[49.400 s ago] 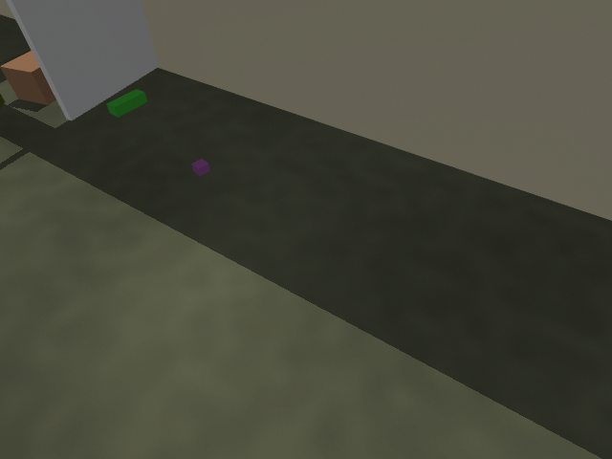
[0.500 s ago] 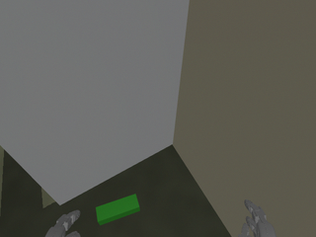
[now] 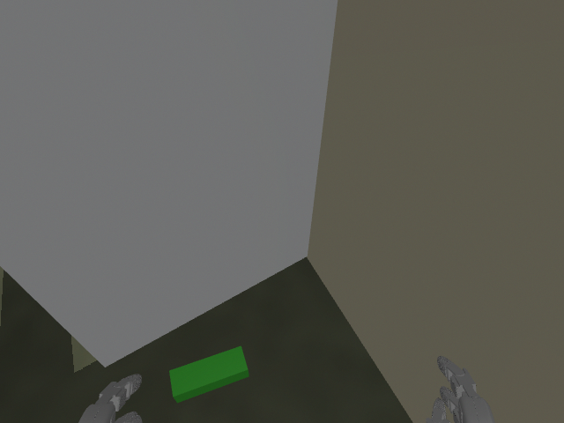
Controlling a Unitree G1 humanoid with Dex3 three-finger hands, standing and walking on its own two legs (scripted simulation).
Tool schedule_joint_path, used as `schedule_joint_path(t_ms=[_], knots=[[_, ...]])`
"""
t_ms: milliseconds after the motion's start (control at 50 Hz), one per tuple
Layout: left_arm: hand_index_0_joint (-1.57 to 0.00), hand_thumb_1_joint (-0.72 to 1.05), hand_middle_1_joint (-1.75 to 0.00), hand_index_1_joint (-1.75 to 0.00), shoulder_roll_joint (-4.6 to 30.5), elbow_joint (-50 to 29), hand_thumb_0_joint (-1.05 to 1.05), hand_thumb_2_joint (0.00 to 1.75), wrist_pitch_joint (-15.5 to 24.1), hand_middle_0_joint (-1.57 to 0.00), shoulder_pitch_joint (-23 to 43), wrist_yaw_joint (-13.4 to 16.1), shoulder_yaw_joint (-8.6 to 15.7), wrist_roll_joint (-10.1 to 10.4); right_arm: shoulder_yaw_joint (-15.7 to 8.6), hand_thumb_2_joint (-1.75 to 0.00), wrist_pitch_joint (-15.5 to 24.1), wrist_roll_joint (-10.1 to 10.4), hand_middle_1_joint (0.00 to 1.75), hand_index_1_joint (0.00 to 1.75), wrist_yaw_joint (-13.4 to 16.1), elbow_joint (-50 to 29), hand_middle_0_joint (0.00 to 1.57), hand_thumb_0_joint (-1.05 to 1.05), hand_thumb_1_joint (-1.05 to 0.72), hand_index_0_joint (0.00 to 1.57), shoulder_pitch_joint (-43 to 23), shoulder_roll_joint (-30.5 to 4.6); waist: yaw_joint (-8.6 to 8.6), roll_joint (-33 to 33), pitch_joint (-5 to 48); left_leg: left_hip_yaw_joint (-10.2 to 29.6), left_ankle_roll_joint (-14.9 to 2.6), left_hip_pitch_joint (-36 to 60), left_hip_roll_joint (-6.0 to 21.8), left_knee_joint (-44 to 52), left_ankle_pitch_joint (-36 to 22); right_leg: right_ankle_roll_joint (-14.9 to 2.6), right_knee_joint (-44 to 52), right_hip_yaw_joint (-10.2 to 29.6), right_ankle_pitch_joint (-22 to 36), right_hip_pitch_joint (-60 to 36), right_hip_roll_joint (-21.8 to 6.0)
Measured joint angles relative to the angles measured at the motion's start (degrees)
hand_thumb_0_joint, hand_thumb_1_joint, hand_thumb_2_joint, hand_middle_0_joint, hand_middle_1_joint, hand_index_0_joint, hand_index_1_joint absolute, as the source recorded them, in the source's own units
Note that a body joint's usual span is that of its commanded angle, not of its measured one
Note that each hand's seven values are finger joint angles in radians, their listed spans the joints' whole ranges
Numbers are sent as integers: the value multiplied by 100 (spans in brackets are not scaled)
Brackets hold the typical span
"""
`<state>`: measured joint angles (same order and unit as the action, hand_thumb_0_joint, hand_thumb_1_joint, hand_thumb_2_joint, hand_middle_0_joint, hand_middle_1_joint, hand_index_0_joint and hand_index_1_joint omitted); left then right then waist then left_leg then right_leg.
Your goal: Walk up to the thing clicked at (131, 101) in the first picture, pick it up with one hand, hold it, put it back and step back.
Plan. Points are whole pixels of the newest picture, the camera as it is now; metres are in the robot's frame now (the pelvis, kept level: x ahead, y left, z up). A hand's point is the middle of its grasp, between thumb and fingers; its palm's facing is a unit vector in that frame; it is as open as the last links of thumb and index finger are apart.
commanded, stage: home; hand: left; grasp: from above
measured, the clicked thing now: (210, 373) +0.44 +0.21 -0.68
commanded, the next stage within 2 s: stand in 0.12 s
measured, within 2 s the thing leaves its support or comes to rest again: neither
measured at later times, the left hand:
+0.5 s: hand out of the picture +0.11 +0.24 -0.11, palm faces +0.04 -0.94 -0.34, open 7.4 cm
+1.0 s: hand out of the picture +0.03 +0.25 -0.10, palm faces +0.05 -0.94 -0.33, open 7.3 cm
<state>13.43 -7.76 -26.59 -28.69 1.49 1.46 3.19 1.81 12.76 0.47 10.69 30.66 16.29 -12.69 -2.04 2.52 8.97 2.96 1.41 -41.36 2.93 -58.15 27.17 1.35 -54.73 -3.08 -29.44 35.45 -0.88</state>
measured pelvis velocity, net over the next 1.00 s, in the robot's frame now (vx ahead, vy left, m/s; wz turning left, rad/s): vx -0.01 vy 0.01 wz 0.02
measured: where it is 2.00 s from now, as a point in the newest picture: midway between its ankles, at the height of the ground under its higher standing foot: outside the picture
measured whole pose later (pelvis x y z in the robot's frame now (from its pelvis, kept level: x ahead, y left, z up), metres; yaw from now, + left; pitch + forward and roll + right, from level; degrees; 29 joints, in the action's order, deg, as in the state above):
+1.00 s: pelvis -0.01 +0.01 +0.06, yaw +1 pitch -4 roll +0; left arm 16.8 63.4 -0.7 -10.4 1.9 1.9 -1.9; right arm -1.8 -0.4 -1.5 1.1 63.0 8.4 -16.2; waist 1.0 0.3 -3.3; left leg 1.0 -0.1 -9.4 -0.1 -24.6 11.2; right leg 2.7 -22.7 -2.6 -14.0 4.5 -3.6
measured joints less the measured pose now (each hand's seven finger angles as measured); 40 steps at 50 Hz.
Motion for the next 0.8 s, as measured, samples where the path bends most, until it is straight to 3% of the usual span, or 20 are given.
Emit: schedule_joint_path(t_ms=[220,300,360,440,560,800], knots=[[-20,91,-30,-30,5,-22,1,90,-22,-20,-8,3,-1,32,-2,-90,-48,8,30,30,-15,-32,21,1,-90,20,7,-6,-9,12,7,4,-7,-2,-1,-18,20,9,-3,-2,-14,-6,0],[-21,90,-30,-30,146,1902,1,90,1336,-21,1021,71,-163,-451,-75,-90,-558,-486,30,30,-469,807,21,1,-90,20,-424,-158,252,-201,-626,-114,-65,676,-127,378,-181,-7,199,87,82,-582,-131],[-21,90,-30,-30,259,3094,1,90,1829,-21,1478,56,-96,-572,-137,-90,-859,-464,30,30,-809,1307,21,1,-90,21,-627,-278,342,-323,-893,-195,-85,1082,-213,758,-367,24,442,149,208,-912,-222],[-21,90,-30,-30,336,4170,1,90,2118,-21,1619,65,54,-579,-325,-90,-1003,-385,30,30,-1004,1681,21,1,-90,21,-639,-364,359,-345,-1035,-238,-120,1465,-246,1145,-530,67,817,175,377,-1276,-255],[-20,91,-30,-30,348,5376,1,90,2364,-20,1550,62,153,-575,-429,-90,-1134,-366,30,30,-1008,2157,21,1,-90,20,-570,-410,353,-281,-1138,-250,-149,1995,-241,1721,-751,107,1495,162,674,-1842,-242],[-21,91,-30,-30,269,6685,1,90,2533,-20,1607,73,59,-491,-370,-90,-1276,-229,30,30,-941,2931,21,0,-90,20,-660,-316,346,-235,-1279,-225,-164,2897,-290,2850,-1292,144,2729,89,1260,-2803,-271]])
